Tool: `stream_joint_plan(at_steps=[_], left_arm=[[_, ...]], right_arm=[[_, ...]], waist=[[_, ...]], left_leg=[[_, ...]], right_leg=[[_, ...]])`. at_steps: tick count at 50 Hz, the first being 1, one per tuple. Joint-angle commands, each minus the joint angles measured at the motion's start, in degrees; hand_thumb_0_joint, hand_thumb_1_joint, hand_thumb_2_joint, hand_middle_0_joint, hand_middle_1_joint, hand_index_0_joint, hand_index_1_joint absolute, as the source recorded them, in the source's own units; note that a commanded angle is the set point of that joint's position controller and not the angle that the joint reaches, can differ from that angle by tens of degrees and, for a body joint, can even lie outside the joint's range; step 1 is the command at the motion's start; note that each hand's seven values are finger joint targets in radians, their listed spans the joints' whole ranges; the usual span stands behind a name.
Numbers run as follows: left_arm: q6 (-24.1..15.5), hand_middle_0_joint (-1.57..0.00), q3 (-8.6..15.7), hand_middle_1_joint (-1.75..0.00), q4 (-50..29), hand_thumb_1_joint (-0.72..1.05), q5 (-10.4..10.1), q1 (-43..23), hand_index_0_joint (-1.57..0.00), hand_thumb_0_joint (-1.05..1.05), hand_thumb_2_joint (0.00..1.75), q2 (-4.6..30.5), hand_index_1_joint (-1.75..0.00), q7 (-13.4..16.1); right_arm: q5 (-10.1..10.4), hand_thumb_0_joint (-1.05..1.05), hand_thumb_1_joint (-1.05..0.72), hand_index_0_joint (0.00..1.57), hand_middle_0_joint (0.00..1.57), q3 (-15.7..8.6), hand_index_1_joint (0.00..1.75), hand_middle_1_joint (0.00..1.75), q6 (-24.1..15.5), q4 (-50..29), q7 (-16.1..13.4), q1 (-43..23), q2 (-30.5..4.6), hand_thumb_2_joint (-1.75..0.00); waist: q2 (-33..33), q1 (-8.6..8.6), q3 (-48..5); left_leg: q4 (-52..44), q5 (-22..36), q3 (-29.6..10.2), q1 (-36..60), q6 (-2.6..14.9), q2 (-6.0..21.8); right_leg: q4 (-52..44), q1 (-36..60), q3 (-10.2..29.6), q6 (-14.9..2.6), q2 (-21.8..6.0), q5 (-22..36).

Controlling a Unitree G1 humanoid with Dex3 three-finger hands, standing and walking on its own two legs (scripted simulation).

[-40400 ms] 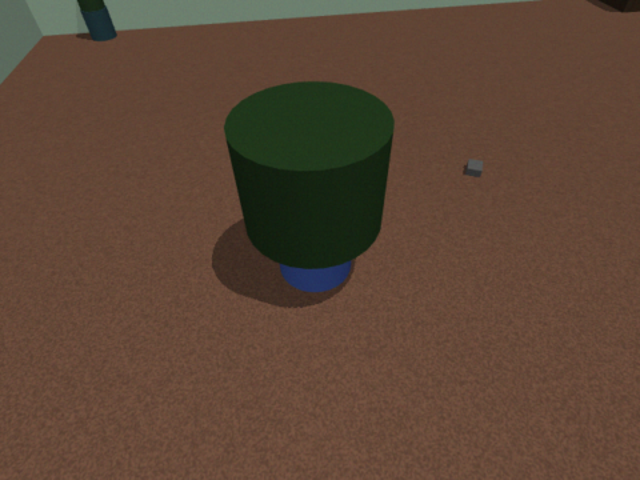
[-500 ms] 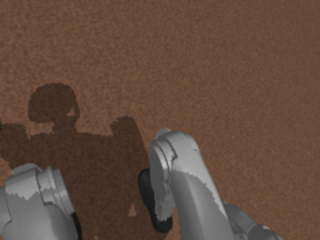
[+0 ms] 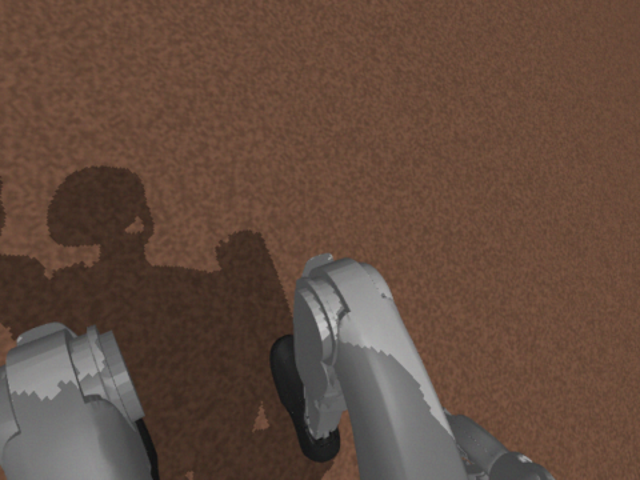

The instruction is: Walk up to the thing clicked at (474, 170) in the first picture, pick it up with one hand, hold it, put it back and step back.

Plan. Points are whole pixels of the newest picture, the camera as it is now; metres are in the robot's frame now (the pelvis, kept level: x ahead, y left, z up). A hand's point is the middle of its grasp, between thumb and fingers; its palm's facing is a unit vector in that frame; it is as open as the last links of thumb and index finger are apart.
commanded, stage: close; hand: left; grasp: from above
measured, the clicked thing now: out of the picture +0.43 +0.34 -0.28
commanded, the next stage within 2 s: settle in 1.82 s
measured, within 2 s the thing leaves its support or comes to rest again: neither
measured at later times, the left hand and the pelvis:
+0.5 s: hand out of the picture +0.41 +0.31 -0.25, palm faces -0.47 -0.13 -0.87, open 13.2 cm; pelvis +0.00 +0.00 +0.00, yaw +0 degrees
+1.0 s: hand out of the picture +0.41 +0.34 -0.25, palm faces -0.49 -0.15 -0.86, open 12.0 cm; pelvis +0.00 +0.00 +0.00, yaw +0 degrees
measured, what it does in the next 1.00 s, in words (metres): stands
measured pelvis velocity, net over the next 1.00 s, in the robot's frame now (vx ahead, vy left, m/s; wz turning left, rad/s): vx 0.00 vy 0.00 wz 0.00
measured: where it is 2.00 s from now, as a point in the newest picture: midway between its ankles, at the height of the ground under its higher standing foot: (233, 456)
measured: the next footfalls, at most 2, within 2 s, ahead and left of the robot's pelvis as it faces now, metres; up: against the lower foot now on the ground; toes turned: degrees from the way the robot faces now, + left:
none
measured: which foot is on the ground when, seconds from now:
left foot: down 0.00-1.00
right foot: down 0.00-1.00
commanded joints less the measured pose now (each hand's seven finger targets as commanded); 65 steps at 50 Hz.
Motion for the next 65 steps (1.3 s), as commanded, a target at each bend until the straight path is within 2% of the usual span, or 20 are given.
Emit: stream_joint_plan(at_steps=[1, 4, 7, 10, 14, 16, 19, 22, 27, 31, 36, 38, 41, 43, 46, 49, 53, 56, 59, 65], left_arm=[[5.91, -0.10, -0.57, -0.95, -3.99, -0.39, -4.39, -16.45, -0.12, 0.00, 0.90, 9.47, -0.93, 3.75], [7.93, -0.10, -0.38, -0.96, -3.16, -0.40, -7.26, -19.01, -0.12, 0.00, 0.90, 9.64, -0.94, -0.70], [7.71, -0.12, 5.28, -0.95, -0.09, -0.39, -7.77, -18.38, -0.14, 0.00, 0.89, 15.20, -0.94, -5.49], [5.99, -0.12, 2.88, -0.98, -0.63, -0.37, -8.08, -17.24, -0.15, 0.00, 0.87, 11.44, -0.96, -9.82], [1.90, -0.11, 1.80, -1.00, -6.43, -0.39, -7.85, -18.28, -0.13, 0.00, 0.87, 14.50, -0.97, -12.77], [0.05, -0.14, 1.54, -0.96, -7.13, -0.37, -6.87, -16.56, -0.16, 0.00, 0.86, 14.89, -0.94, -12.66], [-3.16, -0.15, 4.88, -0.94, -9.83, -0.33, -5.32, -15.38, -0.17, 0.00, 0.85, 17.14, -0.91, -9.88], [-3.96, -0.18, 3.88, -0.89, -8.25, -0.30, -3.00, -13.08, -0.19, 0.00, 0.84, 15.22, -0.87, -6.34], [-1.04, -0.22, 2.05, -0.84, -4.70, -0.23, -1.43, -12.66, -0.24, 0.00, 0.78, 13.54, -0.81, 0.12], [2.66, -0.26, 1.14, -0.80, -4.72, -0.19, -2.89, -14.80, -0.28, 0.00, 0.75, 12.57, -0.78, 2.43], [6.21, -0.28, -0.51, -0.79, -3.30, -0.17, -7.24, -17.88, -0.30, 0.00, 0.72, 11.53, -0.77, -1.45], [6.34, -0.30, 3.51, -0.78, -1.55, -0.16, -8.08, -17.81, -0.32, 0.00, 0.71, 16.60, -0.76, -4.38], [5.10, -0.32, 5.08, -0.78, -1.41, -0.14, -8.47, -16.91, -0.34, 0.00, 0.70, 17.07, -0.75, -7.74], [3.57, -0.31, 3.50, -0.78, -1.93, -0.14, -8.23, -15.92, -0.34, 0.00, 0.69, 15.27, -0.75, -9.71], [0.85, -0.33, 3.25, -0.78, -6.59, -0.11, -7.40, -16.45, -0.36, 0.00, 0.66, 16.82, -0.75, -11.55], [-1.40, -0.37, 3.57, -0.74, -8.63, -0.07, -5.64, -15.05, -0.39, 0.00, 0.65, 16.91, -0.71, -11.01], [-3.20, -0.42, 2.05, -0.68, -6.16, 0.00, -4.58, -13.35, -0.44, 0.00, 0.62, 13.44, -0.66, -8.80], [-3.40, -0.44, 1.81, -0.66, -6.84, 0.04, -3.89, -14.16, -0.47, 0.00, 0.58, 14.04, -0.63, -6.19], [-2.42, -0.48, 1.37, -0.63, -5.83, 0.08, -2.58, -13.86, -0.51, 0.00, 0.55, 14.00, -0.60, -3.47], [2.20, -0.56, 0.47, -0.56, -5.45, 0.18, -3.27, -15.84, -0.58, 0.00, 0.49, 13.38, -0.53, -0.03]], right_arm=[[0.95, 0.00, -0.88, 0.20, 0.20, -6.57, 0.30, 0.30, -1.74, 0.24, -0.24, 8.97, -18.58, -0.89], [2.19, 0.00, -0.89, 0.20, 0.20, -7.34, 0.30, 0.30, -3.08, 0.53, 0.10, 10.78, -19.41, -0.89], [3.38, 0.00, -0.89, 0.20, 0.20, -6.82, 0.30, 0.30, -3.29, -0.84, 0.03, 12.28, -19.54, -0.90], [2.72, 0.00, -0.89, 0.20, 0.20, -6.27, 0.30, 0.30, -2.90, -1.18, -0.10, 11.57, -18.49, -0.90], [2.67, 0.00, -0.89, 0.20, 0.20, -5.20, 0.30, 0.30, -1.58, -1.78, -0.50, 11.16, -18.69, -0.90], [2.40, 0.00, -0.89, 0.20, 0.20, -4.44, 0.30, 0.30, -0.88, -2.40, -0.43, 10.93, -18.11, -0.90], [1.74, 0.00, -0.89, 0.20, 0.20, -3.82, 0.30, 0.30, 0.31, -2.66, -0.67, 11.06, -19.04, -0.90], [0.74, 0.00, -0.88, 0.20, 0.20, -4.37, 0.30, 0.30, 0.68, -1.71, -0.58, 9.71, -19.29, -0.89], [-0.22, 0.00, -0.88, 0.20, 0.20, -4.42, 0.30, 0.30, 0.05, -0.51, -0.90, 9.60, -19.63, -0.89], [0.17, 0.00, -0.88, 0.20, 0.20, -5.07, 0.30, 0.30, -1.31, -0.57, -0.65, 9.61, -19.68, -0.89], [1.43, 0.00, -0.88, 0.20, 0.20, -5.76, 0.30, 0.30, -2.89, -0.77, -0.70, 10.75, -19.70, -0.89], [2.30, 0.00, -0.89, 0.20, 0.20, -5.72, 0.30, 0.30, -3.15, -2.08, -0.85, 12.32, -20.62, -0.90], [2.37, 0.00, -0.89, 0.20, 0.20, -4.43, 0.30, 0.30, -2.85, -1.88, -0.82, 12.37, -18.98, -0.90], [2.02, 0.00, -0.89, 0.20, 0.20, -4.24, 0.30, 0.30, -2.33, -2.23, -0.94, 11.06, -18.40, -0.90], [2.07, 0.00, -0.89, 0.20, 0.20, -4.30, 0.30, 0.30, -1.30, -2.79, -1.29, 10.30, -18.98, -0.90], [1.57, 0.00, -0.89, 0.20, 0.20, -3.96, 0.30, 0.30, -0.09, -2.92, -1.25, 10.34, -19.01, -0.90], [0.55, 0.00, -0.88, 0.20, 0.20, -3.28, 0.30, 0.30, 0.22, -2.58, -0.82, 10.07, -18.77, -0.89], [0.42, 0.00, -0.88, 0.20, 0.20, -3.74, 0.30, 0.30, -0.11, -1.61, -0.85, 10.43, -19.98, -0.89], [0.11, 0.00, -0.88, 0.20, 0.20, -4.09, 0.30, 0.30, -0.59, -1.18, -1.02, 10.32, -19.98, -0.89], [0.55, 0.00, -0.88, 0.20, 0.20, -4.72, 0.30, 0.30, -1.88, -1.17, -1.23, 9.35, -19.75, -0.89]], waist=[[24.70, -3.67, -33.05], [23.68, -4.38, -33.21], [24.30, -3.54, -33.34], [28.63, -4.13, -34.62], [31.93, -3.28, -37.92], [31.39, -2.99, -38.51], [31.06, -2.60, -39.63], [30.05, -2.18, -38.08], [25.38, -3.41, -33.78], [25.26, -3.38, -34.32], [24.33, -4.45, -32.97], [22.54, -4.38, -33.47], [24.50, -3.13, -35.31], [27.32, -3.08, -35.29], [31.80, -2.39, -36.80], [33.24, -2.19, -38.50], [28.69, -3.69, -34.37], [27.61, -3.60, -33.23], [26.65, -3.54, -33.57], [26.46, -3.29, -34.72]], left_leg=[[-15.55, 5.24, 7.87, 22.65, 1.16, 0.15], [-14.60, 5.53, 7.35, 22.71, 1.73, 0.32], [-15.55, 8.21, 5.91, 24.09, 1.60, 0.21], [-16.29, 11.73, 5.76, 28.61, 0.69, -0.06], [-16.52, 14.80, 5.91, 31.79, 0.16, 0.10], [-14.80, 16.95, 6.74, 31.92, 0.22, 0.13], [-13.91, 18.53, 6.94, 31.89, 0.35, 0.18], [-14.16, 16.32, 7.20, 30.68, 0.51, 0.32], [-14.89, 10.28, 7.05, 25.92, 1.08, 0.11], [-15.47, 8.65, 7.07, 25.62, 0.95, 0.35], [-14.78, 5.97, 7.35, 22.82, 1.60, 0.34], [-13.81, 7.41, 7.24, 22.27, 2.13, 0.32], [-14.59, 10.70, 6.50, 24.45, 1.68, 0.09], [-15.21, 11.45, 6.08, 26.86, 0.96, 0.19], [-16.29, 13.74, 5.51, 30.94, -0.09, 0.24], [-15.71, 16.97, 5.95, 32.69, -0.30, 0.34], [-13.87, 14.79, 6.51, 28.58, 0.54, 0.26], [-13.95, 13.34, 6.38, 27.70, 0.83, 0.07], [-14.75, 10.62, 6.48, 27.16, 0.78, 0.29], [-15.78, 7.89, 6.66, 26.21, 0.82, 0.38]], right_leg=[[-14.58, 15.03, -4.33, -4.89, 2.58, 8.47], [-14.07, 12.98, -5.05, -4.35, 1.89, 9.46], [-12.24, 13.74, -5.54, -4.45, 1.01, 11.63], [-10.69, 15.03, -6.53, -4.61, 1.13, 14.32], [-10.85, 18.58, -6.95, -4.62, 1.43, 16.75], [-10.47, 20.75, -6.96, -4.58, 1.65, 18.76], [-10.74, 22.05, -7.54, -4.59, 1.99, 20.33], [-10.94, 20.69, -7.26, -4.45, 2.58, 18.58], [-13.18, 17.45, -6.90, -4.47, 2.83, 13.48], [-13.42, 16.35, -6.23, -4.52, 2.71, 11.69], [-14.88, 15.61, -4.96, -4.42, 2.33, 9.66], [-14.58, 17.06, -4.67, -4.06, 1.93, 11.09], [-12.34, 18.14, -5.78, -4.34, 1.56, 13.41], [-11.34, 18.15, -6.61, -4.60, 1.81, 14.07], [-10.25, 17.64, -7.64, -4.84, 1.66, 15.62], [-9.74, 19.45, -7.96, -4.84, 2.02, 18.08], [-10.83, 18.64, -8.26, -4.29, 2.29, 17.53], [-11.49, 17.60, -8.00, -4.18, 2.22, 16.39], [-12.41, 17.36, -7.16, -4.44, 2.76, 13.60], [-13.48, 16.87, -6.15, -4.67, 2.84, 11.02]])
